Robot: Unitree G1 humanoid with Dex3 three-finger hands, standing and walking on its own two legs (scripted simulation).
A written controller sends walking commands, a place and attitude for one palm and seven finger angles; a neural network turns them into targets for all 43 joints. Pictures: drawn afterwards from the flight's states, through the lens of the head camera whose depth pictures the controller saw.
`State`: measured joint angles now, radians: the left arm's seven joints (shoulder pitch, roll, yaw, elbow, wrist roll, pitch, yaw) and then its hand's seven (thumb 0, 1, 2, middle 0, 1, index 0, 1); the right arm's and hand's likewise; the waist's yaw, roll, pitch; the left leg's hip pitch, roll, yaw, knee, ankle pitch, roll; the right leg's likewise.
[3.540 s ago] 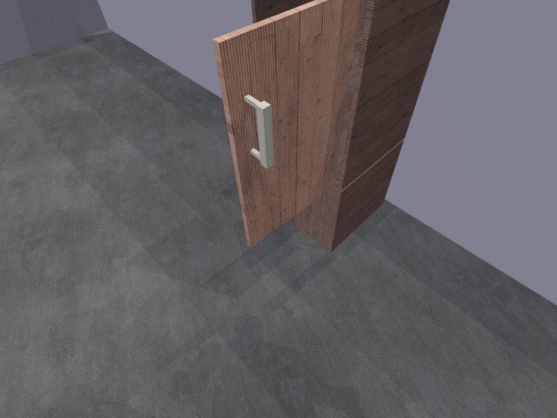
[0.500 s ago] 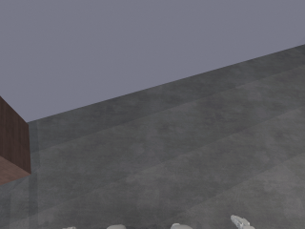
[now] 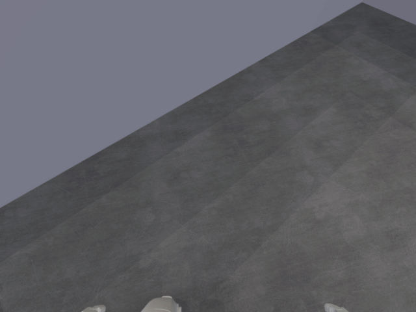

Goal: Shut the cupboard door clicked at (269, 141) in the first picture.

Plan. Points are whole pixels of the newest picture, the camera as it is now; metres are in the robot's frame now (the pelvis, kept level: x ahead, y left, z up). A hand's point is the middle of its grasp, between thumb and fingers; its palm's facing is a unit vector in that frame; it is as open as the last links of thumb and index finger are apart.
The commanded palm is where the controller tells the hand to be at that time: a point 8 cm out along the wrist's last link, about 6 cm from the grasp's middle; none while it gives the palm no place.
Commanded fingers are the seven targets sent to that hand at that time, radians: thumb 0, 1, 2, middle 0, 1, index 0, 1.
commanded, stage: walk around to get in front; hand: left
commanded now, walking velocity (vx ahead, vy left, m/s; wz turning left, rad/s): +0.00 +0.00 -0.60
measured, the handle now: out of the picture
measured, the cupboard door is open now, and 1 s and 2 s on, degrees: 88 88 88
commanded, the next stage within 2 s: walk to a spot facing it in 1.72 s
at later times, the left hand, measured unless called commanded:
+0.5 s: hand (148, 281) +0.19 +0.15 -0.16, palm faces -0.30 -0.91 -0.28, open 7.4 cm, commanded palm none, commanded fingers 0.00 0.90 0.90 -0.20 -0.30 -0.20 -0.30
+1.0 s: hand (230, 215) +0.35 -0.03 -0.15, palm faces -0.66 -0.73 -0.18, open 7.4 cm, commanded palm none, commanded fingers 0.00 0.90 0.90 -0.20 -0.30 -0.20 -0.30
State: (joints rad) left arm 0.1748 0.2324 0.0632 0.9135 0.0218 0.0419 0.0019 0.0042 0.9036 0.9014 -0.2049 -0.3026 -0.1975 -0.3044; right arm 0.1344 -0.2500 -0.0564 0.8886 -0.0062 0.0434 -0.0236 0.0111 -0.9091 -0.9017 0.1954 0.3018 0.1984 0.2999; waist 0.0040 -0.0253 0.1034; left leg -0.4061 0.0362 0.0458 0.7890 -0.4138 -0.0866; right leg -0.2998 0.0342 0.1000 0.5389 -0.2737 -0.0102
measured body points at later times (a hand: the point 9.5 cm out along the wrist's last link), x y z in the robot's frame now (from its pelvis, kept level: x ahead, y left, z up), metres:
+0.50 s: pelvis +0.02 -0.02 -0.01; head +0.08 -0.05 +0.44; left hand +0.20 +0.19 -0.14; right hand -0.01 -0.30 -0.15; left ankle +0.03 +0.12 -0.68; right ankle -0.03 -0.14 -0.74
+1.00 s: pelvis +0.11 -0.09 +0.00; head +0.16 -0.12 +0.44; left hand +0.39 +0.00 -0.14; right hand -0.10 -0.24 -0.14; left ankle +0.10 +0.09 -0.74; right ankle +0.10 -0.22 -0.72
